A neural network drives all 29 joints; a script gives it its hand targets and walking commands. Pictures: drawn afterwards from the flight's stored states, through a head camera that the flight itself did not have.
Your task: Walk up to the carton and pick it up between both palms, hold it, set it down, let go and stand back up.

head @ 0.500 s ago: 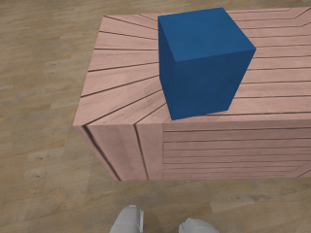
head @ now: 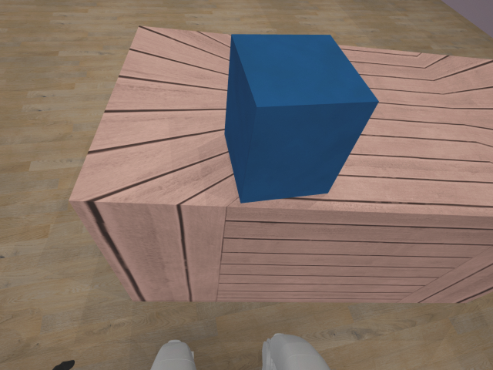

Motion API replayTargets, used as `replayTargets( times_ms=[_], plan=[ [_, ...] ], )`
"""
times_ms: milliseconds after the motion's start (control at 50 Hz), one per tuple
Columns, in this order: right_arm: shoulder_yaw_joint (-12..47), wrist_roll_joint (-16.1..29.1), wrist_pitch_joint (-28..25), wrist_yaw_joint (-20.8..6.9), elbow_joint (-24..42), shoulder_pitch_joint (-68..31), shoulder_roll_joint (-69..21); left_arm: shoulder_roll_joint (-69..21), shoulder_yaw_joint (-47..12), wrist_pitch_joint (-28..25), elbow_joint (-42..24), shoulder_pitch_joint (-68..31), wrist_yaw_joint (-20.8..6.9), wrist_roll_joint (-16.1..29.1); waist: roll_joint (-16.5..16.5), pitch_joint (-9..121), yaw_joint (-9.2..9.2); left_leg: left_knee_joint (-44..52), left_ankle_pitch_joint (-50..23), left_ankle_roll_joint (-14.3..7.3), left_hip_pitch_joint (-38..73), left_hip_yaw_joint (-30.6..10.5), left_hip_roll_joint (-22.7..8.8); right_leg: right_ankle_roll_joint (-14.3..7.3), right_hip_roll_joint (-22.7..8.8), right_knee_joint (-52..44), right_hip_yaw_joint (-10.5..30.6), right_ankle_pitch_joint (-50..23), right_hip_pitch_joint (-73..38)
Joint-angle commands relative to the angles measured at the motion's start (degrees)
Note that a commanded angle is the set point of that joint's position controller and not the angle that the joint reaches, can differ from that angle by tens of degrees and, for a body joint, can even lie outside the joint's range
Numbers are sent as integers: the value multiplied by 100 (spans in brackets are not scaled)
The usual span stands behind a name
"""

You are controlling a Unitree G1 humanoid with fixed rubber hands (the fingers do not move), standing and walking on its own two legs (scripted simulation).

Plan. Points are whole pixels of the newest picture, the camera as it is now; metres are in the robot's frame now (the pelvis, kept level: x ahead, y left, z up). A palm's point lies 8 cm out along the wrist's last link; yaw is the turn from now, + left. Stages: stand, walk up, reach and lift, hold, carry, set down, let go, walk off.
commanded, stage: walk up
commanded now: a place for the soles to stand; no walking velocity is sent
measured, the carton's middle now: (284, 121) +0.55 -0.06 +0.07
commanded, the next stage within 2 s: none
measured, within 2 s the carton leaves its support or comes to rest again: neither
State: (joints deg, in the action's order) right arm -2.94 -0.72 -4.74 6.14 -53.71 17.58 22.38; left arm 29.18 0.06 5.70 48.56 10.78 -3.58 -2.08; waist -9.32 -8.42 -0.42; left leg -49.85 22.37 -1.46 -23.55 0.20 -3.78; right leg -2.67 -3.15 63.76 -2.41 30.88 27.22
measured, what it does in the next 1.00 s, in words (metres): steps on the spot: right foot, then left foot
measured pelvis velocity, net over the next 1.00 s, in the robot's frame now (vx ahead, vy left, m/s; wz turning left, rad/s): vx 0.01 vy -0.03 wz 0.05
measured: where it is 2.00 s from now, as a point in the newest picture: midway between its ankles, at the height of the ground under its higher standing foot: outside the picture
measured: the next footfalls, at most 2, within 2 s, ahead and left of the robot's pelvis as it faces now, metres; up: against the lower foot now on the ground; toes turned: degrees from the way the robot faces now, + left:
right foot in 0.04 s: +0.10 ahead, -0.12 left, +0.00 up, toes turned -4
left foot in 0.54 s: +0.10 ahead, +0.11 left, +0.00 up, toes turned +1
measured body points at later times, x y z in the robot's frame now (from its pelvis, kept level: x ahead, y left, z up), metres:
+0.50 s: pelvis +0.02 -0.01 +0.01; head +0.07 -0.03 +0.45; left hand +0.09 +0.28 -0.11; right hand +0.06 -0.35 -0.12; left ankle +0.05 +0.12 -0.67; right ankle +0.06 -0.12 -0.69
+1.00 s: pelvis +0.01 -0.03 +0.00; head +0.04 +0.00 +0.45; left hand +0.09 +0.28 -0.13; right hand +0.06 -0.36 -0.10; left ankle +0.06 +0.11 -0.69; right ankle +0.06 -0.12 -0.69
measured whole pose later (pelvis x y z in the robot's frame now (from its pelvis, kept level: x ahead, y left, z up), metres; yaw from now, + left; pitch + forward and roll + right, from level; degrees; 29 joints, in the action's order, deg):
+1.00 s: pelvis +0.01 -0.03 +0.00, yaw +3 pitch -4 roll +0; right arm -2.3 -0.7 -2.1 2.6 -54.0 16.6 23.6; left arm 22.2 0.1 0.2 49.0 10.8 -1.6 -2.1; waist -2.2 -8.5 -0.4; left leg -53.4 27.5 -1.0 -25.3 -3.0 -0.3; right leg -2.0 -1.9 51.4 -6.4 24.0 23.3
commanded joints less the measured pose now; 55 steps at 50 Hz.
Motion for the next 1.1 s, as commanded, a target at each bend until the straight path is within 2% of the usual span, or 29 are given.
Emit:
replayTargets(
  times_ms=[0,20,40,60,100,120,260,320,420,460,480,500,520,540,560,600,640,720,760,800,820,840,860,880,900,960,1020,1040,1080],
  plan=[
    [-513,-205,54,65,466,-872,2057,981,994,-360,150,1533,69,-36,1729,1277,-780,-30,332,-764,-1414,-1300,-1006,288,-359,-2523,1302,-268,-2087],
    [-240,-147,123,62,464,-735,1279,1369,1051,-414,241,1820,154,-81,-115,882,-1031,-1883,1137,-229,-2594,-135,201,545,-765,-3915,2292,813,-2366],
    [-119,12,175,68,411,-497,1023,1642,956,-475,-32,1043,207,-50,-514,590,-636,-2605,1476,-45,-2994,-434,864,700,-1552,-5124,3966,1479,-1522],
    [-303,60,240,74,266,-492,1631,1756,939,-503,-215,461,248,-25,422,433,-409,-2676,898,-88,-2359,-1074,713,829,-1713,-5747,4174,2508,-813],
    [-353,176,264,2,-12,-122,1859,1548,925,-578,-280,12,293,-11,613,194,-75,-2503,245,-32,-2063,-731,479,1005,-1435,-5372,3245,1418,-983],
    [-329,199,255,-27,-78,121,1793,1371,896,-600,-261,-66,334,-22,401,401,-28,-2322,133,-12,-2038,-663,382,947,-1298,-5008,2778,577,-1459],
    [-212,138,191,-74,-82,302,1646,833,830,-642,-267,329,411,46,-206,1303,-168,-1454,278,39,-1851,-501,221,384,-1197,-3716,1490,-2996,-3061],
    [-170,136,177,-50,-1,184,1526,700,801,-627,-287,480,431,58,-491,1402,-270,-1151,486,21,-1836,-345,192,147,-1216,-3378,1286,-4203,-3218],
    [-185,91,72,-27,22,302,1493,674,776,-587,-408,289,396,28,-585,1512,-207,-422,773,-5,-1104,84,127,-714,-1493,-3069,1292,-4420,-2626],
    [-204,56,-13,-42,-108,698,1392,698,734,-558,-544,-147,327,59,-456,1635,93,490,163,-100,21,304,171,-908,-1290,-2756,861,-3673,-1776],
    [-226,24,-59,-64,-211,999,1361,618,669,-517,-572,-514,301,144,-218,1651,399,1145,-689,-174,766,352,249,-754,-1151,-2392,626,-3269,-1172],
    [-316,-77,-94,-47,-258,1168,1530,380,599,-496,-554,-494,303,177,373,1652,515,1565,-1079,-276,1286,-267,90,-419,-898,-1546,393,-2670,-630],
    [-419,-207,-133,-16,-104,984,2021,136,515,-465,-617,-389,297,215,1489,1486,435,2088,-1419,-753,1395,-2500,-1006,16,-254,-445,20,-1429,373],
    [-446,-158,-77,-57,98,510,2302,251,529,-376,-567,-411,369,225,1855,1208,258,2617,-971,-1400,979,-4301,-1798,199,266,-267,466,775,820],
    [-476,-111,-49,-61,125,250,2339,581,608,-341,-448,-547,399,172,1556,958,293,2687,-8,-1635,747,-4457,-1827,174,129,59,839,849,781],
    [-430,-122,-40,-48,216,-166,2105,632,647,-381,-299,-448,344,152,1534,547,146,2362,62,-1395,574,-3666,-1300,123,-35,-84,824,332,903],
    [-400,-158,-31,-105,218,-271,1941,553,636,-411,-88,-191,282,173,1938,705,78,2222,299,-1148,520,-3086,-949,68,-78,-419,728,275,607],
    [-401,-173,23,-177,369,-473,1879,631,658,-444,-53,-71,256,109,2280,796,101,2242,1076,-1128,214,-3189,-963,70,-16,-766,676,453,211],
    [-381,-151,60,-185,430,-698,1832,648,667,-492,51,109,270,91,2317,809,-36,2089,915,-1137,-181,-3071,-967,50,-32,-1157,605,127,-248],
    [-289,-104,106,-223,492,-1007,1665,666,695,-564,224,481,294,46,2075,952,-296,1521,650,-886,-898,-2574,-767,-54,-53,-2120,662,-327,-1241],
    [-224,-101,130,-227,468,-882,1450,771,729,-605,246,614,331,-13,1497,1070,-360,744,502,-633,-1374,-1912,-415,-99,-431,-3031,1353,38,-1753],
    [-205,-32,172,-241,448,-769,1218,1139,770,-673,165,581,365,-21,542,1026,-374,-414,792,-230,-1817,-795,397,-199,-1306,-4423,2860,1192,-1762],
    [-252,-15,214,-223,330,-726,1383,1352,750,-733,26,113,358,-21,753,759,-245,-898,985,-103,-1577,-456,534,-255,-2046,-4944,3510,1739,-1202],
    [-320,30,227,-233,184,-517,1615,1355,742,-759,-33,-138,358,-20,1108,623,-77,-992,1017,-106,-1259,-549,389,-331,-2079,-4865,3394,1730,-947],
    [-330,62,209,-273,104,-335,1620,1296,756,-787,-33,-191,363,-35,1061,594,-2,-878,855,-132,-1173,-472,257,-293,-1977,-4679,3043,1340,-1050],
    [-317,46,131,-343,65,4,1540,1133,763,-800,-55,-145,345,-24,184,1019,41,-387,916,-177,-692,-291,112,-331,-1741,-4052,2204,-214,-1417],
    [-302,23,27,-324,21,137,1521,822,638,-720,-205,-524,298,55,339,1149,288,496,-36,-294,438,-123,208,-335,-1313,-3333,1307,-519,-520],
    [-324,3,-9,-305,6,190,1604,712,599,-682,-245,-619,292,90,535,1095,342,967,-350,-371,699,-460,132,-237,-1055,-2997,953,-428,-224],
    [-360,-103,-56,-291,139,-47,1998,495,570,-581,-215,-426,275,119,1560,1171,147,1983,257,-1009,576,-2994,-908,127,-110,-1563,347,272,182]
  ],
)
